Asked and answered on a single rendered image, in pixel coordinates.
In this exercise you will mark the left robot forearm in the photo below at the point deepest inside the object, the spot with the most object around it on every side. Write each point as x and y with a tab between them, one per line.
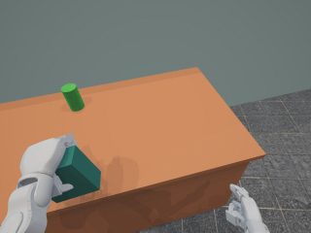
28	205

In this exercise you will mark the sponge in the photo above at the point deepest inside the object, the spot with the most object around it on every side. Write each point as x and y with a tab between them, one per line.
76	169

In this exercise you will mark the table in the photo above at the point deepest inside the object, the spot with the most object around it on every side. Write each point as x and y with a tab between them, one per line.
167	145

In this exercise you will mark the right robot forearm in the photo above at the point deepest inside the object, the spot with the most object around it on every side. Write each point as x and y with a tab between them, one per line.
255	226

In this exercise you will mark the right robot hand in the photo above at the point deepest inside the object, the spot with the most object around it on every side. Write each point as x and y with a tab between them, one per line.
247	209

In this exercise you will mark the left robot hand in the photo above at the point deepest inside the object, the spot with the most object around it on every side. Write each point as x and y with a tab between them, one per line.
44	158

